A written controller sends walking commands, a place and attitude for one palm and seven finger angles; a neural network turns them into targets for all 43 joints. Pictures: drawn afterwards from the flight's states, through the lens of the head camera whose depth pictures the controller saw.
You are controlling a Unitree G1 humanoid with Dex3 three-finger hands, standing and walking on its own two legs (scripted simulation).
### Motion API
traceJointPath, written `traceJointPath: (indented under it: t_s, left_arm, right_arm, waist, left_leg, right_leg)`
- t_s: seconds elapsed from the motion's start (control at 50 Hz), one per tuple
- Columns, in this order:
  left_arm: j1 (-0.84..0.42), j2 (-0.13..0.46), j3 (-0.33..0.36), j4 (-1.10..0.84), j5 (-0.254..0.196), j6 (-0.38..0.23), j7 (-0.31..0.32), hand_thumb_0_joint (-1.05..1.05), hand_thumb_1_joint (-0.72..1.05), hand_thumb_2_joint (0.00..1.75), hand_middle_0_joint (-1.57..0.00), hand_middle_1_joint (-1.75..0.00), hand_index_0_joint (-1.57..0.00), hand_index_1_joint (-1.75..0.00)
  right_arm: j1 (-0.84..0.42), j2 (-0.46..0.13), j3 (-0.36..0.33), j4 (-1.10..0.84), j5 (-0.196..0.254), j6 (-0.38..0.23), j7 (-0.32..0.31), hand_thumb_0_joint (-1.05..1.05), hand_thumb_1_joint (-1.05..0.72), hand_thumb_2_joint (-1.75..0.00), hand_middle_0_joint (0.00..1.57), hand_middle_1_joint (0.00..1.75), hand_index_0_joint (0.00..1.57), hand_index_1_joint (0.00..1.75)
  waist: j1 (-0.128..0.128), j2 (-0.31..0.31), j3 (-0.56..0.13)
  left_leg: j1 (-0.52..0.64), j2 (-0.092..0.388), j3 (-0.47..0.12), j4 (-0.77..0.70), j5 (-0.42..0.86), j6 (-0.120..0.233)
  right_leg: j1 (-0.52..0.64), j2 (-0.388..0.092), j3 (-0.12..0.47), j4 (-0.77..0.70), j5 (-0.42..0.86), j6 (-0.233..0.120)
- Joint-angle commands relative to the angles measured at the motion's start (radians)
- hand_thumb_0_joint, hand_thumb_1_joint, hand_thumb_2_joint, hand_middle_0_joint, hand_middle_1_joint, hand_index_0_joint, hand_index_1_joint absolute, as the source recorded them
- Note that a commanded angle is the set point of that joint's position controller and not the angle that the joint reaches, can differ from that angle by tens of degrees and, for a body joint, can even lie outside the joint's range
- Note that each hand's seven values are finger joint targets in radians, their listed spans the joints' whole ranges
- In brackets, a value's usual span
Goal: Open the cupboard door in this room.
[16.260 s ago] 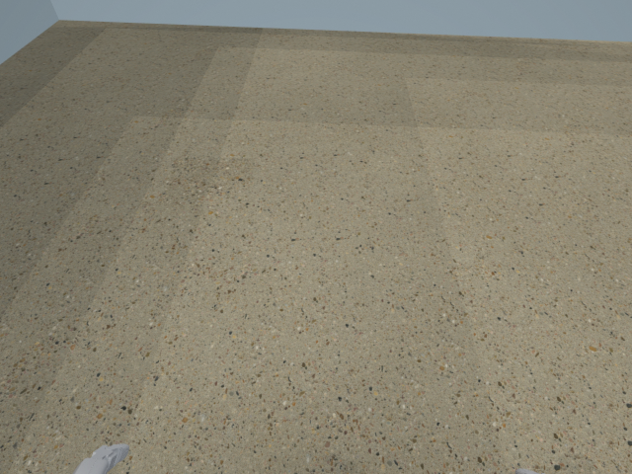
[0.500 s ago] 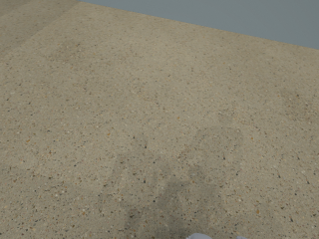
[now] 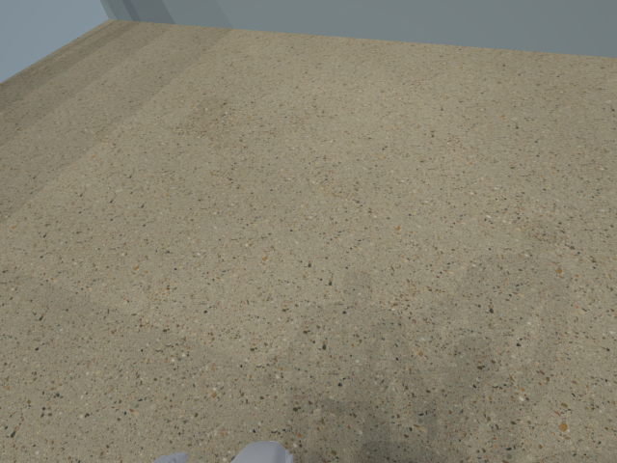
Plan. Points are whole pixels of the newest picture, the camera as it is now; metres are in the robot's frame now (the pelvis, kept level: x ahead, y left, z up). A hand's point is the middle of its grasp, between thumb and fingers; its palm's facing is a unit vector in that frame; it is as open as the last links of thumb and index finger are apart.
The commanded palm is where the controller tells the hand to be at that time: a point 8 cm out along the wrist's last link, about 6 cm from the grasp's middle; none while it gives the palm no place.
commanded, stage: turn or walk to find it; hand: left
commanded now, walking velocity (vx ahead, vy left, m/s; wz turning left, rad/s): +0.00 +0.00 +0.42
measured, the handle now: out of the picture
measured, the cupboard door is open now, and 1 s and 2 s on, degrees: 0 0 0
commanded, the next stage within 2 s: none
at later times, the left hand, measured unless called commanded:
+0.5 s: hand out of the picture -0.08 +0.25 -0.19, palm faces +0.29 -0.93 -0.24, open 7.4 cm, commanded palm none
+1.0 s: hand out of the picture -0.01 +0.22 -0.14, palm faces +0.39 -0.88 -0.29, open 7.4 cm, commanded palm none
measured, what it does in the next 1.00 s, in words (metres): steps on the spot, turning left: left foot, then right foot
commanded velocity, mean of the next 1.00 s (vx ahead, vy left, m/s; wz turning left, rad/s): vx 0.00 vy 0.00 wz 0.42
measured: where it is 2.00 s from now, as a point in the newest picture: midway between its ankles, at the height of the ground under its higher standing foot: outside the picture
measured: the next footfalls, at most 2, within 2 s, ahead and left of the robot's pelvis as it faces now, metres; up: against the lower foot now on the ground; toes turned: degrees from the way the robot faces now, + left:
left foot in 0.40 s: -0.03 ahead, +0.15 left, +0.00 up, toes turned +16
right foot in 0.90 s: +0.03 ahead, -0.08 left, +0.00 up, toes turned +18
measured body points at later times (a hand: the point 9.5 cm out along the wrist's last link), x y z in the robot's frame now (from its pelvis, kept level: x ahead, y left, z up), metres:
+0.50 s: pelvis -0.04 +0.05 -0.01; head -0.01 +0.08 +0.44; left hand -0.10 +0.30 -0.17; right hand +0.14 -0.17 -0.14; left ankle -0.07 +0.14 -0.74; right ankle -0.01 -0.08 -0.70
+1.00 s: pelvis -0.04 +0.00 -0.01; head +0.00 -0.03 +0.44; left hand -0.03 +0.26 -0.12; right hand +0.07 -0.23 -0.18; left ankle -0.10 +0.12 -0.69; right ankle -0.01 -0.09 -0.74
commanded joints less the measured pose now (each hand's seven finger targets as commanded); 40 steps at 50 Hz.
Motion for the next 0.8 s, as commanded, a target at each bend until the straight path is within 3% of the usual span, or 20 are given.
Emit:
traceJointPath:
  t_s: [0.0, 0.14, 0.26, 0.3, 0.34, 0.36, 0.38, 0.4, 0.42, 0.46, 0.5, 0.58, 0.72, 0.78]
  left_arm:
    - [0.021, 0.175, 0.046, -0.063, 0.000, -0.027, 0.013, 0.00, 0.90, 0.90, -0.20, -0.30, -0.20, -0.30]
    - [0.120, 0.200, 0.056, -0.018, 0.012, -0.026, 0.017, 0.00, 0.90, 0.90, -0.20, -0.30, -0.20, -0.30]
    - [0.157, 0.250, 0.072, 0.013, 0.023, -0.017, 0.013, 0.00, 0.90, 0.90, -0.20, -0.30, -0.20, -0.30]
    - [0.142, 0.259, 0.074, 0.020, 0.023, -0.013, 0.010, 0.00, 0.90, 0.90, -0.20, -0.30, -0.20, -0.30]
    - [0.114, 0.257, 0.074, 0.023, 0.014, -0.008, 0.008, 0.00, 0.90, 0.90, -0.20, -0.30, -0.20, -0.30]
    - [0.111, 0.238, 0.070, 0.018, 0.005, -0.001, 0.006, 0.00, 0.90, 0.90, -0.20, -0.30, -0.20, -0.30]
    - [0.120, 0.183, 0.061, -0.006, -0.002, 0.007, 0.002, 0.00, 0.90, 0.90, -0.20, -0.30, -0.20, -0.30]
    - [0.061, 0.145, 0.038, -0.037, 0.004, 0.017, 0.001, 0.00, 0.90, 0.90, -0.20, -0.30, -0.20, -0.30]
    - [0.019, 0.171, 0.043, -0.044, 0.008, 0.025, 0.000, 0.00, 0.90, 0.90, -0.20, -0.30, -0.20, -0.30]
    - [0.012, 0.172, 0.052, -0.015, 0.011, 0.035, -0.002, 0.00, 0.90, 0.90, -0.20, -0.30, -0.20, -0.30]
    - [0.041, 0.178, 0.054, 0.004, 0.008, 0.030, -0.010, 0.00, 0.90, 0.90, -0.20, -0.30, -0.20, -0.30]
    - [0.043, 0.175, 0.051, 0.004, 0.008, 0.026, -0.009, 0.00, 0.90, 0.90, -0.20, -0.30, -0.20, -0.30]
    - [-0.058, 0.153, 0.040, -0.054, 0.001, 0.021, -0.003, 0.00, 0.90, 0.90, -0.20, -0.30, -0.20, -0.30]
    - [-0.027, 0.143, 0.039, -0.055, -0.006, 0.014, 0.000, 0.00, 0.90, 0.90, -0.20, -0.30, -0.20, -0.30]
  right_arm:
    - [0.028, -0.053, -0.015, -0.039, 0.001, -0.006, 0.006, 0.00, -0.90, -0.90, 0.20, 0.30, 0.20, 0.30]
    - [-0.066, -0.043, -0.001, -0.056, 0.003, -0.009, 0.004, 0.00, -0.90, -0.90, 0.20, 0.30, 0.20, 0.30]
    - [-0.141, -0.022, 0.024, -0.086, 0.019, -0.033, 0.000, 0.00, -0.90, -0.90, 0.20, 0.30, 0.20, 0.30]
    - [-0.117, -0.022, 0.027, -0.082, 0.022, -0.040, -0.001, 0.00, -0.90, -0.90, 0.20, 0.30, 0.20, 0.30]
    - [-0.063, -0.035, 0.025, -0.071, 0.020, -0.050, -0.002, 0.00, -0.90, -0.90, 0.20, 0.30, 0.20, 0.30]
    - [-0.035, -0.070, 0.019, -0.065, 0.019, -0.059, 0.000, 0.00, -0.90, -0.90, 0.20, 0.30, 0.20, 0.30]
    - [-0.018, -0.161, -0.004, -0.070, 0.009, -0.067, -0.004, 0.00, -0.90, -0.90, 0.20, 0.30, 0.20, 0.30]
    - [0.010, -0.230, -0.017, -0.067, 0.008, -0.057, -0.012, 0.00, -0.90, -0.90, 0.20, 0.30, 0.20, 0.30]
    - [0.007, -0.220, -0.011, -0.063, 0.007, -0.051, -0.013, 0.00, -0.90, -0.90, 0.20, 0.30, 0.20, 0.30]
    - [-0.082, -0.164, 0.003, -0.074, 0.004, -0.058, -0.030, 0.00, -0.90, -0.90, 0.20, 0.30, 0.20, 0.30]
    - [-0.123, -0.142, 0.015, -0.091, 0.007, -0.064, -0.030, 0.00, -0.90, -0.90, 0.20, 0.30, 0.20, 0.30]
    - [-0.084, -0.138, 0.010, -0.090, 0.012, -0.072, -0.028, 0.00, -0.90, -0.90, 0.20, 0.30, 0.20, 0.30]
    - [-0.028, -0.138, -0.005, -0.083, 0.002, -0.064, -0.025, 0.00, -0.90, -0.90, 0.20, 0.30, 0.20, 0.30]
    - [-0.051, -0.143, -0.010, -0.092, -0.001, -0.058, -0.023, 0.00, -0.90, -0.90, 0.20, 0.30, 0.20, 0.30]
  waist:
    - [0.036, -0.225, -0.022]
    - [0.079, -0.210, -0.035]
    - [0.111, -0.264, -0.096]
    - [0.094, -0.269, -0.118]
    - [0.053, -0.230, -0.139]
    - [0.029, -0.138, -0.156]
    - [0.014, 0.123, -0.153]
    - [-0.010, 0.233, -0.116]
    - [-0.009, 0.115, -0.079]
    - [0.021, 0.163, -0.032]
    - [0.048, 0.112, -0.028]
    - [0.040, 0.046, -0.079]
    - [0.007, 0.081, -0.081]
    - [0.026, 0.111, -0.104]
  left_leg:
    - [-0.073, 0.051, 0.002, 0.096, 0.066, -0.026]
    - [-0.056, 0.087, 0.024, -0.055, -0.015, -0.036]
    - [0.080, 0.076, 0.111, -0.365, -0.117, -0.012]
    - [0.145, 0.059, 0.138, -0.461, -0.078, -0.002]
    - [0.284, 0.059, 0.153, -0.656, 0.088, 0.010]
    - [0.414, 0.092, 0.106, -0.765, 0.207, 0.026]
    - [0.530, 0.302, -0.175, -0.832, 0.374, 0.108]
    - [0.484, 0.441, -0.302, -0.858, 0.580, 0.210]
    - [0.393, 0.450, -0.231, -0.851, 0.511, 0.236]
    - [0.360, 0.343, -0.189, -0.855, 0.496, 0.202]
    - [0.362, 0.283, -0.123, -0.836, 0.547, 0.189]
    - [0.421, 0.262, -0.112, -0.822, 0.584, 0.193]
    - [0.408, 0.272, -0.228, -0.787, 0.599, 0.228]
    - [0.350, 0.253, -0.259, -0.758, 0.613, 0.219]
  right_leg:
    - [0.029, -0.231, 0.150, -0.239, 0.107, -0.027]
    - [0.112, -0.295, 0.157, -0.216, 0.181, -0.071]
    - [0.154, -0.329, 0.118, -0.125, 0.407, -0.112]
    - [0.142, -0.320, 0.089, -0.089, 0.428, -0.096]
    - [0.074, -0.297, 0.028, -0.005, 0.366, -0.036]
    - [-0.031, -0.259, -0.014, 0.096, 0.267, 0.015]
    - [-0.256, -0.135, -0.071, 0.286, -0.048, 0.090]
    - [-0.360, -0.067, -0.019, 0.444, -0.368, 0.119]
    - [-0.322, -0.084, 0.044, 0.522, -0.331, 0.104]
    - [-0.359, -0.080, 0.095, 0.589, -0.226, 0.116]
    - [-0.349, -0.065, 0.100, 0.621, -0.149, 0.122]
    - [-0.342, -0.050, 0.102, 0.602, -0.110, 0.141]
    - [-0.279, -0.018, 0.108, 0.385, -0.191, 0.139]
    - [-0.164, 0.012, 0.093, 0.234, -0.173, 0.125]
